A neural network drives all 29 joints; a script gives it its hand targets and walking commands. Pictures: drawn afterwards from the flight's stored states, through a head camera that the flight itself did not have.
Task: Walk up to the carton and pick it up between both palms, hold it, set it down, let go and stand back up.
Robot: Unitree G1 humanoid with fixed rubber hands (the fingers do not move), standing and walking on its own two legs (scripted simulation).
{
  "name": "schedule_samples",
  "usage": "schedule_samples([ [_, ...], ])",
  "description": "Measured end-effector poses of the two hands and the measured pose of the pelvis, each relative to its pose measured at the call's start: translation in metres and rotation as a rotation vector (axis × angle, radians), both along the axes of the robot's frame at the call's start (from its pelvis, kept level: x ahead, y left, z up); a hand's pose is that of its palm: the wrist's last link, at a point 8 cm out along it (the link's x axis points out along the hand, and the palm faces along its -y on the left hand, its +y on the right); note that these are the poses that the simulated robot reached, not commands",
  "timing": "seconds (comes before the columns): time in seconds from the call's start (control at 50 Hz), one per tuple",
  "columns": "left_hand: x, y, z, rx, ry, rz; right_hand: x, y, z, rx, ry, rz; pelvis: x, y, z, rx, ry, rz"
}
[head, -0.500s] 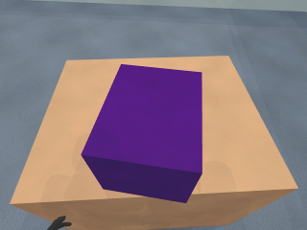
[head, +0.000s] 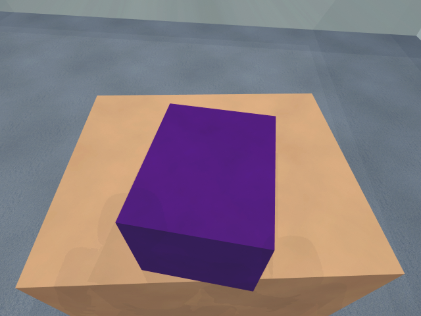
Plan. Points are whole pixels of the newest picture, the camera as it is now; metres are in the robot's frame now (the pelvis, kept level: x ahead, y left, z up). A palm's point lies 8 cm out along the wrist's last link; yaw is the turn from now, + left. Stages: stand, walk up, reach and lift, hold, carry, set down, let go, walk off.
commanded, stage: walk up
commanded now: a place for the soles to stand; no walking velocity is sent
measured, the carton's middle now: (209, 192) +0.39 +0.00 -0.01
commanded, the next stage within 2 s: reach and lift in 1.20 s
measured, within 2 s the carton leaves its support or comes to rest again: neither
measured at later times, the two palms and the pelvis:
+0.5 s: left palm out of the picture +0.06 +0.29 -0.12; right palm out of the picture +0.03 -0.31 -0.12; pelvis -0.03 -0.01 -0.01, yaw -1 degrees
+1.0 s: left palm out of the picture +0.06 +0.28 -0.12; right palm out of the picture +0.00 -0.31 -0.13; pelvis -0.03 -0.01 -0.01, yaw -2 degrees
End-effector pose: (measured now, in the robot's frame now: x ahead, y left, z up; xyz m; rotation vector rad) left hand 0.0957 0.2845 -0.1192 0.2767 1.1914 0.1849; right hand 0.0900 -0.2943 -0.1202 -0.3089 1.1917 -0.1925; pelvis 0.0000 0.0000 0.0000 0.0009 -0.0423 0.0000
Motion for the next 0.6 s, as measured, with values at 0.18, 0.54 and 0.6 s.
schedule_samples([
  [0.18, -0.032, 0.003, -0.002, 0.002, 0.045, 0.043, -0.017, 0.002, -0.003, 0.013, 0.021, -0.012, -0.004, -0.001, 0.000, -0.002, -0.005, 0.000],
  [0.54, -0.040, 0.004, -0.005, 0.010, 0.014, 0.004, -0.070, -0.017, -0.004, -0.023, 0.050, -0.057, -0.034, -0.006, -0.006, 0.011, -0.009, -0.019],
  [0.6, -0.040, 0.001, -0.006, 0.005, 0.013, -0.001, -0.081, -0.017, -0.005, -0.019, 0.066, -0.065, -0.035, -0.006, -0.006, 0.012, -0.008, -0.021],
])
